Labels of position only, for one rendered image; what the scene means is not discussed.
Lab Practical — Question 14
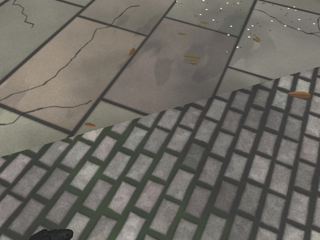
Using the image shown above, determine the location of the robot left hand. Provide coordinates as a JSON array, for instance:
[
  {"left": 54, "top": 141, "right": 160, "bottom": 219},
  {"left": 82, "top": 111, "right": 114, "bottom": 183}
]
[{"left": 28, "top": 229, "right": 73, "bottom": 240}]

